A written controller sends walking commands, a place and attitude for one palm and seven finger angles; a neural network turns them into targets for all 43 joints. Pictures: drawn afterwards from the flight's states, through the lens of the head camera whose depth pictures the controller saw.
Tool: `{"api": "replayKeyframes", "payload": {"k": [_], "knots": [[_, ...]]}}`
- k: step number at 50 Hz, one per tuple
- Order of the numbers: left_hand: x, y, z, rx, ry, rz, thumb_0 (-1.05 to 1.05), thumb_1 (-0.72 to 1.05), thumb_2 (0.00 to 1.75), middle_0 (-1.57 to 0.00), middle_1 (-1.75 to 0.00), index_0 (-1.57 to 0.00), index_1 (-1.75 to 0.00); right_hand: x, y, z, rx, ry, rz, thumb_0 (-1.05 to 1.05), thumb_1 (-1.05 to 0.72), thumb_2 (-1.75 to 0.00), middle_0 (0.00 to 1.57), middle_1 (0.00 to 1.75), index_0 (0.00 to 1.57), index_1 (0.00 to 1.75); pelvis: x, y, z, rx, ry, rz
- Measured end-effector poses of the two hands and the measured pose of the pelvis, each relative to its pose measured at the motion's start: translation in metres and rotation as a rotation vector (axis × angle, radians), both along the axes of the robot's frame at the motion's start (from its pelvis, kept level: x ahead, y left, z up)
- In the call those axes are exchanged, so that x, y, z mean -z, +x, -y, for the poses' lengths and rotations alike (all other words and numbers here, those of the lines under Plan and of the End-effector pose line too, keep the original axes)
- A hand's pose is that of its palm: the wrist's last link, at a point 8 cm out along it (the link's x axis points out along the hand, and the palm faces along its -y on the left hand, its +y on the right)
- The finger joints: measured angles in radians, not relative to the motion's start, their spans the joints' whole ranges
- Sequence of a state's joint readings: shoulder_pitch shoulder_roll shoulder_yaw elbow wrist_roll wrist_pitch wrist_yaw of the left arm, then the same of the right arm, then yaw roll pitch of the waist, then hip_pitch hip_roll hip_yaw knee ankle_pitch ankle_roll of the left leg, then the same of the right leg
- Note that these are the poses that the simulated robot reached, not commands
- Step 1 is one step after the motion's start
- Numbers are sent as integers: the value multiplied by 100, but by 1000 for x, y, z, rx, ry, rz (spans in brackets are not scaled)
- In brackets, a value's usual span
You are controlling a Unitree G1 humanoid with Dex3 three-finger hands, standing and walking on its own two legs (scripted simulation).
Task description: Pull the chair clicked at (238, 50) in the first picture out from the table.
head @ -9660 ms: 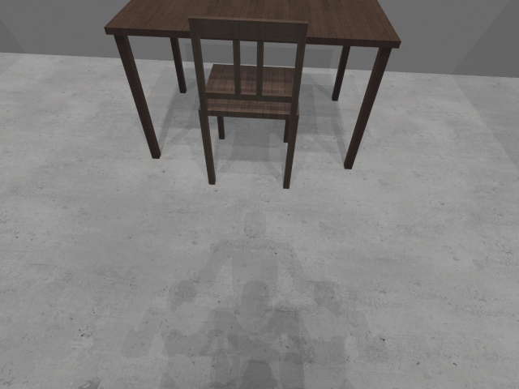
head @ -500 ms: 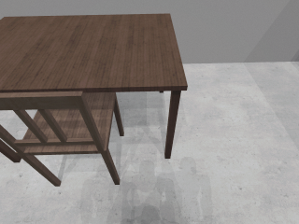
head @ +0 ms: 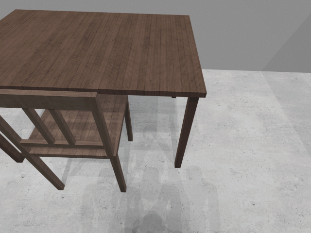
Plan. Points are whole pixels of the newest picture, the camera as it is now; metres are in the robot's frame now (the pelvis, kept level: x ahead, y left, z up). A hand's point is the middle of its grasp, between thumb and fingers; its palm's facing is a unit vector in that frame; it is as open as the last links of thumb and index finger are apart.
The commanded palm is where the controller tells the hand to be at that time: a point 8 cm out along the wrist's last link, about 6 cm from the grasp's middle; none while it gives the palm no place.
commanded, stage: come to a stop and stand still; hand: left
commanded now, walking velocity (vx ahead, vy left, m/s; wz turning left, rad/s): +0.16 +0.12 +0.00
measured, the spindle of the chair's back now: (40, 126) +0.47 +0.48 -0.10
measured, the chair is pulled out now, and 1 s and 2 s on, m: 0.00 0.00 0.00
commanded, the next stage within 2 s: look again from close up in 1.12 s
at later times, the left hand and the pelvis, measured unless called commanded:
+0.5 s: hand out of the picture +0.08 +0.19 -0.17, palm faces +0.07 -0.97 -0.23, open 7.3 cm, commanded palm none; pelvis +0.04 +0.00 +0.00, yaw +1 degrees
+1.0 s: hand out of the picture +0.06 +0.24 -0.16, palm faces +0.00 -0.97 -0.23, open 7.4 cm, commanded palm none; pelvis +0.04 +0.05 +0.01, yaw -1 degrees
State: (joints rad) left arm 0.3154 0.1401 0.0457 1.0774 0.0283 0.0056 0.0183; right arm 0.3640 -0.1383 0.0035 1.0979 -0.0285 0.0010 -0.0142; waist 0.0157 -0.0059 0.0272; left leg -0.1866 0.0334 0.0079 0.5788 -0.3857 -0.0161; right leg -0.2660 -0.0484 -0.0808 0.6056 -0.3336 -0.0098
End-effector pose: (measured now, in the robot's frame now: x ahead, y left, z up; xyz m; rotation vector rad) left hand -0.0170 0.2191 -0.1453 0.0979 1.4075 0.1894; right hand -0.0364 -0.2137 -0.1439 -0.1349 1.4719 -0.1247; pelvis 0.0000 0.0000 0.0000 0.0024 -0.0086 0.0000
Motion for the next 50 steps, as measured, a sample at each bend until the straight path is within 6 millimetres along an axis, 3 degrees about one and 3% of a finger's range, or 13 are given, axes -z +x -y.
{"api": "replayKeyframes", "payload": {"k": [5,11,16,20,23,27,35,41,50], "knots": [[0,16,-11,27,4,-34,1,91,89,-20,-30,-20,-30,-3,5,-7,23,-13,17,1,-91,-90,20,30,20,30,0,16,-6,14,14,-7],[-7,76,-12,53,58,77,1,92,89,-20,-30,-20,-30,7,2,-12,35,39,-61,0,-90,-90,20,30,20,30,5,36,3,1,39,-3],[-17,101,-6,40,89,150,1,93,89,-20,-30,-20,-30,11,30,-6,28,47,-73,1,-90,-90,20,30,20,30,0,43,7,-41,32,9],[-20,100,-9,35,93,143,0,94,89,-20,-30,-20,-30,5,71,-3,12,39,23,1,-91,-90,20,30,20,30,-6,40,7,-38,41,6],[-16,95,-13,33,78,125,0,94,89,-20,-30,-20,-30,2,92,5,-5,-2,81,2,-94,-90,20,30,20,30,-5,39,3,-29,36,8],[-6,85,-17,21,48,94,0,93,89,-20,-30,-20,-30,-2,106,9,-25,-39,141,2,-94,-90,20,30,20,30,-1,39,-4,-19,15,16],[-8,55,-24,61,36,57,1,92,89,-20,-30,-20,-30,-9,132,-4,-22,-26,253,1,-92,-90,19,30,20,30,-3,37,-20,2,-16,5],[-12,56,-46,66,43,58,1,91,89,-20,-30,-20,-30,-14,129,-23,-23,-28,303,0,-94,-90,20,30,20,30,-6,36,-38,10,-8,25],[-21,68,-64,87,57,76,1,91,89,-20,-30,-20,-30,-12,98,-35,-30,-20,201,0,-93,-90,20,30,20,30,-11,37,-51,15,5,9]]}}
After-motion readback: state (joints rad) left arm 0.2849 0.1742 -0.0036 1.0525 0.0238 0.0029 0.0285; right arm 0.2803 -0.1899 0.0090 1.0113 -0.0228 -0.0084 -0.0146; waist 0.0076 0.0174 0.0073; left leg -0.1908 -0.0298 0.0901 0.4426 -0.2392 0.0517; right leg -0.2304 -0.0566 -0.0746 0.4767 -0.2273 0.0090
